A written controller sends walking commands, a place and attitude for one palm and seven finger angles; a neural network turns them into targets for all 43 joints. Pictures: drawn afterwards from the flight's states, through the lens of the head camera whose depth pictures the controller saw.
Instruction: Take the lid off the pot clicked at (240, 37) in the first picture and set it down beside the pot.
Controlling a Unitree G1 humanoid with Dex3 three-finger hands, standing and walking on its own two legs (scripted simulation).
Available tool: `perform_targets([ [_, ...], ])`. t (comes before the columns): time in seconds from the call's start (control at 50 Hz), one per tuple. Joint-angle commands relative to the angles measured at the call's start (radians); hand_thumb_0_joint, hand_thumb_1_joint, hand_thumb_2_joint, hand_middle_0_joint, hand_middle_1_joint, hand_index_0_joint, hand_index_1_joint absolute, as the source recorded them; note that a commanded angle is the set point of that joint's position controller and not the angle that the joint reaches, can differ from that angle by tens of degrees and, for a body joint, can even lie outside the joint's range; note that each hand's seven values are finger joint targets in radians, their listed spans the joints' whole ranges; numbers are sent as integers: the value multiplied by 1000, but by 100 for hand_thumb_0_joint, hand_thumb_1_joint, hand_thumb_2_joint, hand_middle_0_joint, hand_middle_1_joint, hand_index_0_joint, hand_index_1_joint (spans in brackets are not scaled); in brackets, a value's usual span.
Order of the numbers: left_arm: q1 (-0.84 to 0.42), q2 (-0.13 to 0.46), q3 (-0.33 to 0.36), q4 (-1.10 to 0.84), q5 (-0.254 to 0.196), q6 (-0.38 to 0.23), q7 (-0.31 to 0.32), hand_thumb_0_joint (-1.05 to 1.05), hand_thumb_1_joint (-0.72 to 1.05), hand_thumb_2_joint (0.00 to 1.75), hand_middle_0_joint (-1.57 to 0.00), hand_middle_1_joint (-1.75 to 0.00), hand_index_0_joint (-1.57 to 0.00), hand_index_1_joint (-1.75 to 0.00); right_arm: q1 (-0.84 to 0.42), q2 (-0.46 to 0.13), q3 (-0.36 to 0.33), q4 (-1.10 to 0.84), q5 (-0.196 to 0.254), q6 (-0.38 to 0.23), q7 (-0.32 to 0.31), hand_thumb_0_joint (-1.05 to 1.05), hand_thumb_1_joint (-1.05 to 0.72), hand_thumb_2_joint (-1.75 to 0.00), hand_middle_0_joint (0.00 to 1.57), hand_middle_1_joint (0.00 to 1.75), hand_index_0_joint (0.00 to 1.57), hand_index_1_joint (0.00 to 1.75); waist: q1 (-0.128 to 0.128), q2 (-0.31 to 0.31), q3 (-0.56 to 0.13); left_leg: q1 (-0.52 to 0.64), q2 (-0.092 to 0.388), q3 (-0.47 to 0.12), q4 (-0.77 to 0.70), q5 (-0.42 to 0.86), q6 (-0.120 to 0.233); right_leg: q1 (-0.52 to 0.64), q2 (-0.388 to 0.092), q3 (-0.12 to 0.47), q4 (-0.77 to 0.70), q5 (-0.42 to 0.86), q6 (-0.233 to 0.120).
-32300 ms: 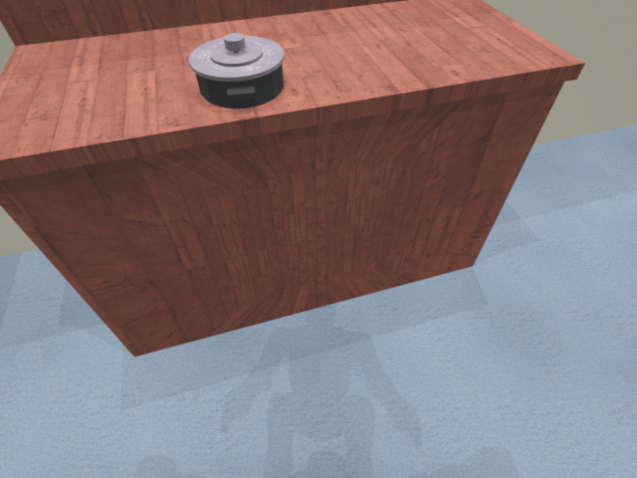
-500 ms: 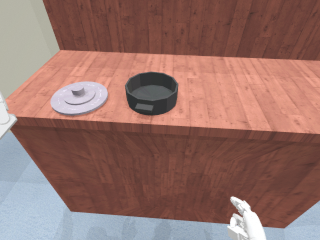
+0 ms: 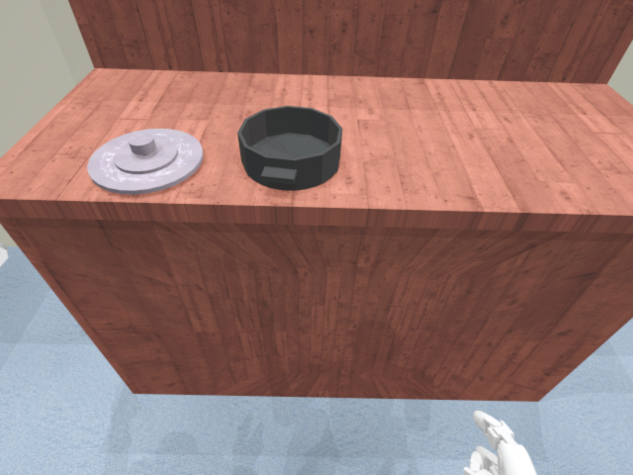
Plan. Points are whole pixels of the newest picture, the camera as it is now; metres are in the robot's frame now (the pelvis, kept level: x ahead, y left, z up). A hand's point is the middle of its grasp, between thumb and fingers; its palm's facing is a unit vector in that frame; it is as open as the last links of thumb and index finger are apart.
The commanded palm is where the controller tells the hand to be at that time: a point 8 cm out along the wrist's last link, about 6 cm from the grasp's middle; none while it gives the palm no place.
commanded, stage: step back with the hand held close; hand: left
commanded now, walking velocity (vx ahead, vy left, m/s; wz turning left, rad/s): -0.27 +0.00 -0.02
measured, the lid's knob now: (142, 143) +0.59 +0.34 +0.12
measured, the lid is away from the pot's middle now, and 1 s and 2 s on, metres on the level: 0.25 0.25 0.25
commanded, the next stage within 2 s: stop stepping back and stand still in 0.48 s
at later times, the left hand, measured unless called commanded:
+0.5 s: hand out of the picture +0.08 +0.24 +0.30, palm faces +0.51 -0.79 -0.34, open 7.4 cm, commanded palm +0.03 +0.30 +0.29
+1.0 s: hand out of the picture -0.05 +0.29 +0.33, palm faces +0.59 -0.80 -0.14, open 7.4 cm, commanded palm -0.11 +0.32 +0.29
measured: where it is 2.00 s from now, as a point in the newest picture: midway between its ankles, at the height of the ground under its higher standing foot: outside the picture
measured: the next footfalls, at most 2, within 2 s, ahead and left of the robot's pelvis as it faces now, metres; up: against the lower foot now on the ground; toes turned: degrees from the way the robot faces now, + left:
right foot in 0.34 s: -0.01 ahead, -0.12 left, +0.00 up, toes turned +1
left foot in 0.52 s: -0.02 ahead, +0.14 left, +0.00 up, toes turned +2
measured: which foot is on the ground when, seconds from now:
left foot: down 0.00-0.34, up 0.36-0.50, down 0.52-0.74, up 0.76-0.90, down 0.92-1.00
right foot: down 0.00-0.16, up 0.18-0.32, down 0.34-0.52, up 0.54-0.72, down 0.74-0.92, up 0.94-1.00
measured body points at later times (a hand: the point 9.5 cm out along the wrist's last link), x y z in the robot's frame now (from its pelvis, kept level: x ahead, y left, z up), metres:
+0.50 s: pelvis -0.10 +0.02 +0.00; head -0.11 +0.04 +0.45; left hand +0.05 +0.28 +0.32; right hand +0.07 -0.22 -0.07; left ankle -0.05 +0.13 -0.72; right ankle -0.05 -0.12 -0.73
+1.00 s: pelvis -0.24 +0.04 +0.00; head -0.29 +0.05 +0.45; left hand -0.08 +0.33 +0.33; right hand -0.10 -0.20 -0.07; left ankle -0.19 +0.15 -0.73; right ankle -0.22 -0.07 -0.67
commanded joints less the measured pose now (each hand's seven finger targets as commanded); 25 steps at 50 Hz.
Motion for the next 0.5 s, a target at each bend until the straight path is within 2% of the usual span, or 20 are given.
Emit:
perform_targets([
  [0.0, -127, 177, 53, -98, 5, -26, 32, 0, 90, 90, -20, -30, -20, -30, -93, -126, -55, -134, 1, -56, -17, 0, -90, -90, 20, 30, 20, 30, -35, -97, -57, 175, 42, -57, 91, -140, -8, -249, -220, 177, -217, -224, -104],
  [0.06, -137, 178, 52, -116, 1, -22, 35, 0, 90, 90, -20, -30, -20, -30, -112, -135, -50, -159, 7, -57, -22, 0, -90, -90, 20, 30, 20, 30, -29, -77, -35, 123, 72, -108, 5, -210, 8, -253, -167, 113, -153, -266, -78],
  [0.1, -134, 178, 65, -137, 0, -31, 40, 0, 90, 90, -20, -30, -20, -30, -123, -144, -45, -177, 2, -64, -30, 0, -90, -90, 20, 30, 20, 30, -26, 56, -14, 25, 136, -201, -175, -338, 30, -192, -78, 62, -50, -302, -54],
  [0.14, -152, 162, 78, -174, 4, -39, 40, 0, 90, 90, -20, -30, -20, -30, -146, -152, -46, -190, -9, -78, -29, 0, -90, -90, 20, 30, 20, 30, -17, 262, -44, -208, 251, -361, -477, -598, 73, 27, 59, 6, 290, -274, -26],
  [0.16, -162, 173, 87, -174, 4, -37, 37, 0, 90, 90, -20, -30, -20, -30, -130, -140, -56, -184, -17, -80, -25, 0, -90, -90, 20, 30, 20, 30, -18, 243, -65, -254, 271, -369, -516, -577, 84, 73, 81, 20, 427, -284, -24],
  [0.18, -170, 180, 83, -193, -4, -39, 35, 0, 90, 90, -20, -30, -20, -30, -128, -129, -64, -184, -18, -81, -19, 0, -90, -90, 20, 30, 20, 30, -18, 234, -87, -205, 271, -354, -492, -489, 93, 44, 79, 46, 467, -305, -25],
  [0.2, -134, 190, 103, -155, -8, -31, 36, 0, 90, 90, -20, -30, -20, -30, -128, -124, -69, -167, -22, -83, -9, 0, -90, -90, 20, 30, 20, 30, -12, 179, -94, -179, 259, -317, -463, -423, 96, 42, 75, 49, 436, -324, -35],
  [0.24, -85, 183, 95, -170, -11, -23, 29, 0, 90, 90, -20, -30, -20, -30, -145, -111, -69, -167, -18, -81, 5, 0, -90, -90, 20, 30, 20, 30, 5, 174, -126, -125, 207, -224, -416, -363, 58, 105, 60, -1, 226, -317, -50],
  [0.26, -74, 185, 92, -173, -12, -22, 23, 0, 90, 90, -20, -30, -20, -30, -152, -105, -65, -173, -16, -77, 6, 0, -90, -90, 20, 30, 20, 30, 8, 159, -123, -130, 174, -185, -364, -357, 32, 146, 34, -4, 74, -275, -65],
  [0.28, -62, 206, 95, -177, -6, -21, 19, 0, 90, 90, -20, -30, -20, -30, -146, -98, -61, -177, -17, -67, 6, 0, -90, -90, 20, 30, 20, 30, -2, 87, -101, -104, 110, -120, -235, -323, -1, 92, -41, 65, -96, -252, -94],
  [0.3, -80, 222, 87, -196, -5, -32, 18, 0, 90, 90, -20, -30, -20, -30, -137, -88, -61, -168, -16, -59, 5, 0, -90, -90, 20, 30, 20, 30, -10, -71, -91, -10, 39, -58, 36, -219, -42, -71, -218, 286, -267, -268, -155],
  [0.32, -118, 245, 90, -199, 0, -44, 25, 0, 90, 90, -20, -30, -20, -30, -104, -94, -56, -140, -23, -56, 5, 0, -90, -90, 20, 30, 20, 30, -8, -159, -102, 57, -15, 5, 272, -145, -60, -147, -378, 386, -327, -49, -198],
  [0.34, -150, 254, 102, -191, 8, -36, 29, 0, 90, 90, -20, -30, -20, -30, -109, -96, -61, -127, -16, -62, 6, 0, -90, -90, 20, 30, 20, 30, 2, -218, -130, 43, 7, -31, 425, -193, -36, -196, -396, 357, -294, 27, -198],
  [0.36, -130, 209, 79, -162, 5, -16, 21, 0, 90, 90, -20, -30, -20, -30, -96, -93, -66, -118, -10, -57, 7, 0, -90, -90, 20, 30, 20, 30, -15, -237, -127, 52, 22, -50, 457, -193, -25, -191, -363, 287, -249, 38, -180],
  [0.38, -152, 208, 72, -168, 5, -10, 12, 0, 90, 90, -20, -30, -20, -30, -107, -92, -61, -136, -10, -57, 9, 0, -90, -90, 20, 30, 20, 30, -22, -247, -110, 44, 37, -58, 401, -184, -27, -170, -337, 255, -195, 114, -172],
  [0.4, -148, 197, 70, -143, 2, -8, 10, 0, 90, 90, -20, -30, -20, -30, -111, -86, -56, -134, -10, -57, 1, 0, -90, -90, 20, 30, 20, 30, -28, -222, -67, 51, 46, -39, 279, -170, -27, -141, -305, 218, -152, 227, -159],
  [0.42, -148, 186, 64, -118, 2, -10, 11, 0, 90, 90, -20, -30, -20, -30, -109, -92, -51, -125, -10, -56, -5, 0, -90, -90, 20, 30, 20, 30, -33, -171, -51, 80, 46, -24, 134, -128, -25, -115, -279, 188, -107, 296, -140],
  [0.44, -164, 189, 59, -130, 0, -16, 14, 0, 90, 90, -20, -30, -20, -30, -107, -103, -51, -112, -10, -59, -10, 0, -90, -90, 20, 30, 20, 30, -41, -101, -52, 112, 51, -13, -39, -30, -22, -82, -244, 166, -43, 333, -113],
  [0.46, -181, 188, 58, -146, -3, -27, 14, 0, 90, 90, -20, -30, -20, -30, -114, -128, -60, -112, -11, -67, -17, 0, -90, -90, 20, 30, 20, 30, -34, 12, -52, 110, 118, -78, -165, 121, 8, -72, -157, 129, 41, 284, -66],
  [0.48, -185, 194, 64, -164, -4, -37, 15, 0, 90, 90, -20, -30, -20, -30, -121, -148, -73, -122, -11, -73, -21, 0, -90, -90, 20, 30, 20, 30, -31, 147, -69, 113, 231, -193, -206, 274, 51, -79, -54, 66, 143, 141, -18],
])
